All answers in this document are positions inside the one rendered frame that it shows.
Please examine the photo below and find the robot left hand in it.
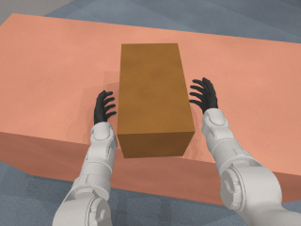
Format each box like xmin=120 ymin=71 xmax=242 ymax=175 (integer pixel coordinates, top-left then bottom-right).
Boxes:
xmin=93 ymin=90 xmax=117 ymax=125

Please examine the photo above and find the left robot forearm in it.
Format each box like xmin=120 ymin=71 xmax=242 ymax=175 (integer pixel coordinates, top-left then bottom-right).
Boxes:
xmin=52 ymin=121 xmax=118 ymax=226

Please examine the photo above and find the right robot upper arm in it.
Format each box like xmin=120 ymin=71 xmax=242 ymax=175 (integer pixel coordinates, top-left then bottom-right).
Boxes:
xmin=220 ymin=166 xmax=301 ymax=226

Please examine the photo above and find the robot right hand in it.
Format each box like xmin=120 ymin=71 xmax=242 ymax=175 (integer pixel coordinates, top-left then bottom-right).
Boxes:
xmin=189 ymin=77 xmax=218 ymax=115

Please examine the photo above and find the right robot forearm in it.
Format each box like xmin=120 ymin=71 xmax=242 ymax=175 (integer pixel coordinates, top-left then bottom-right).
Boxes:
xmin=201 ymin=108 xmax=282 ymax=201

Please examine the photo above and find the pedestal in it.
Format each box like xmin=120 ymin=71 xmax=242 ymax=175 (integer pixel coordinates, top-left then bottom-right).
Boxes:
xmin=0 ymin=13 xmax=301 ymax=206

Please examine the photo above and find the carton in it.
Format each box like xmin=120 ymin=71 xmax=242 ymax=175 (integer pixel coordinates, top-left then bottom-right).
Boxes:
xmin=117 ymin=43 xmax=196 ymax=159

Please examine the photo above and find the left robot upper arm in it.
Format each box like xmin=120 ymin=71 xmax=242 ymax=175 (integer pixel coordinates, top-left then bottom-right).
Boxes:
xmin=53 ymin=196 xmax=113 ymax=226

